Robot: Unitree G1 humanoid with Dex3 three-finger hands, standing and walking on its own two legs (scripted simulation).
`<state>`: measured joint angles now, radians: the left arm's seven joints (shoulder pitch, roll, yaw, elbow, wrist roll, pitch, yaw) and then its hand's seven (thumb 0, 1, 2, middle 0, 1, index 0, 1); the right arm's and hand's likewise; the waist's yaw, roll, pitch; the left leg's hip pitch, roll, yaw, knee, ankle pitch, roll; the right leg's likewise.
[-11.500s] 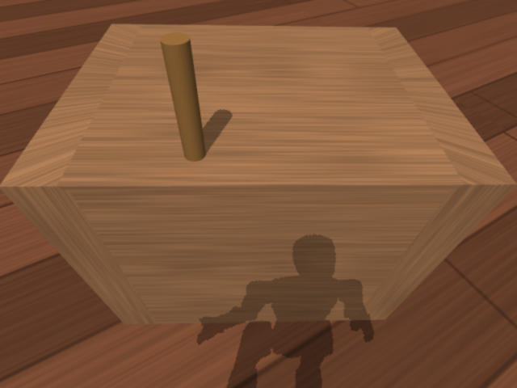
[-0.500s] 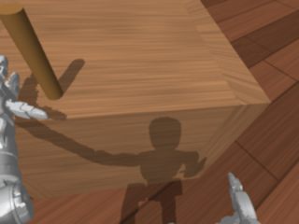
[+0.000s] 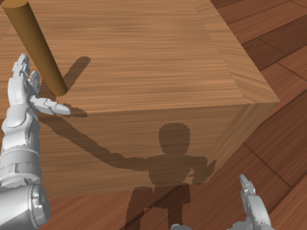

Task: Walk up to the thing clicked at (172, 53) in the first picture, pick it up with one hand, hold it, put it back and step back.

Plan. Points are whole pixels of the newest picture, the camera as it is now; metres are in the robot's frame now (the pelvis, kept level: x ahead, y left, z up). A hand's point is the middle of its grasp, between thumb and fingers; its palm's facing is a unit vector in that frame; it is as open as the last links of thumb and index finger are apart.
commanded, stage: close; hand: left
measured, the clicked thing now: (42, 56) +0.50 +0.23 +0.18
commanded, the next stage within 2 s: settle in 0.86 s
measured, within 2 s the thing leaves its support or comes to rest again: leaves its support in 1.28 s
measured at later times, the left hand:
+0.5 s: hand (50, 80) +0.48 +0.23 +0.13, palm faces +0.21 -0.98 +0.01, open 14.7 cm
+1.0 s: hand (49, 87) +0.47 +0.24 +0.11, palm faces +0.21 -0.98 +0.00, open 7.1 cm
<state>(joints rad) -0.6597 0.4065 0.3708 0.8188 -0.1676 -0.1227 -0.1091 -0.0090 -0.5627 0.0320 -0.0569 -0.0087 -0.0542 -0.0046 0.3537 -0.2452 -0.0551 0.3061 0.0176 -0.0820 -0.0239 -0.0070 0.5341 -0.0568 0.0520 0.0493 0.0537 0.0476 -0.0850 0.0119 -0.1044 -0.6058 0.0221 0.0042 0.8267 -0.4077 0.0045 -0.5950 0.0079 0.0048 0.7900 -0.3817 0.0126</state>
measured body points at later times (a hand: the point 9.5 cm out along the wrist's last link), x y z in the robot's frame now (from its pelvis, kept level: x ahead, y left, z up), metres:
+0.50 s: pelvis -0.01 +0.01 -0.01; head +0.06 +0.02 +0.44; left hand +0.46 +0.28 +0.13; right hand +0.13 -0.26 -0.05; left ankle +0.00 +0.11 -0.70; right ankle +0.00 -0.13 -0.70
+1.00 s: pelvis +0.01 +0.01 -0.01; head +0.07 +0.02 +0.44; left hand +0.45 +0.29 +0.11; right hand +0.16 -0.26 -0.05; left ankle +0.00 +0.11 -0.70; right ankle +0.00 -0.13 -0.70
